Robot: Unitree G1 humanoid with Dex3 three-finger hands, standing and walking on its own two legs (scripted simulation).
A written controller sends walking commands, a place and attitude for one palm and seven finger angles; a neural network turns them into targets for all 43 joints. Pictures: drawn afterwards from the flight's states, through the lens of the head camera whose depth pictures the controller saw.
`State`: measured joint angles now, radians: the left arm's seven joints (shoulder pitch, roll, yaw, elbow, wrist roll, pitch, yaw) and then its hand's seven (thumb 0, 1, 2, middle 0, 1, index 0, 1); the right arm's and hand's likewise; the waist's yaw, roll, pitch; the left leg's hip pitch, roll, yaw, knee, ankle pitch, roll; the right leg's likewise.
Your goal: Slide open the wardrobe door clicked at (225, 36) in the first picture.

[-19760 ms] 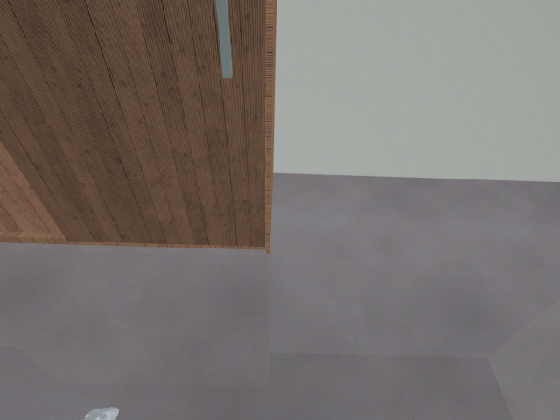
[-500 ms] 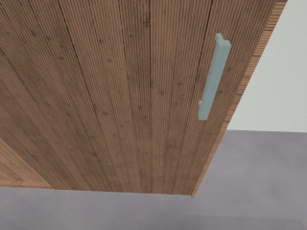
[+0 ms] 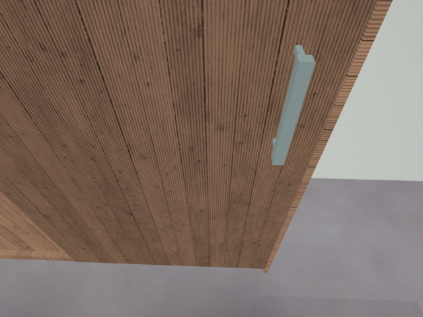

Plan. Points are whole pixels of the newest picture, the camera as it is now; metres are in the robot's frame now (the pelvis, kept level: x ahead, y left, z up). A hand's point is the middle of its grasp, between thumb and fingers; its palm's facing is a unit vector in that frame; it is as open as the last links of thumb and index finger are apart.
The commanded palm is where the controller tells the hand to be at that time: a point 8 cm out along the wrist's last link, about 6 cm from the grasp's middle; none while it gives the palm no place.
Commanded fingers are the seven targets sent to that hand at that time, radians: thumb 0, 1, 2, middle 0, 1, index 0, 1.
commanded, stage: look again from close up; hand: right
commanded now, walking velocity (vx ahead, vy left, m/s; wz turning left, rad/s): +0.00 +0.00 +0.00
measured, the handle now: (286, 111) +0.44 -0.12 +0.19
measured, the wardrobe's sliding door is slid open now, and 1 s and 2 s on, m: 0.00 0.00 0.00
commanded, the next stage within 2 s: raise the hand with hooked fingers in 0.38 s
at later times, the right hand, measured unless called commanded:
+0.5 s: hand out of the picture -0.02 -0.17 -0.18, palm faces +0.04 +0.98 -0.18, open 7.4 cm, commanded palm +0.09 -0.23 -0.07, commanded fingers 0.00 -0.85 -0.88 0.20 0.33 0.20 0.33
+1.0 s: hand out of the picture +0.12 -0.21 -0.01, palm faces +0.19 +0.98 -0.05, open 9.1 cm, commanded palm +0.14 -0.25 +0.02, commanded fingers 0.00 -0.27 -0.63 0.25 0.70 0.25 0.70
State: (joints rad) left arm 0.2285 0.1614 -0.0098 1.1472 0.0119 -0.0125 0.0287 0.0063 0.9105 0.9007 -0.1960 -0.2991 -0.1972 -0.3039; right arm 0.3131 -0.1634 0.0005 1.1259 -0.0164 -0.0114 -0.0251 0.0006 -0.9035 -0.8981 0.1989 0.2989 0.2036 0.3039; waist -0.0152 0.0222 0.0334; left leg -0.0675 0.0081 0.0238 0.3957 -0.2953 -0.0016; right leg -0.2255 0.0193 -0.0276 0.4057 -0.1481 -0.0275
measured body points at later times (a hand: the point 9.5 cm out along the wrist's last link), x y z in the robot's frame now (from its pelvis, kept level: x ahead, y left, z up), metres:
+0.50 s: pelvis +0.00 +0.00 +0.00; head +0.00 -0.02 +0.45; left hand +0.02 +0.23 -0.16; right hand -0.02 -0.23 -0.17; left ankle -0.05 +0.12 -0.74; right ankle +0.05 -0.10 -0.74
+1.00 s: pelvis -0.03 +0.02 -0.05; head -0.03 +0.00 +0.40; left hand +0.19 +0.27 -0.08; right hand +0.11 -0.26 -0.01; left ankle -0.05 +0.12 -0.74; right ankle +0.05 -0.10 -0.74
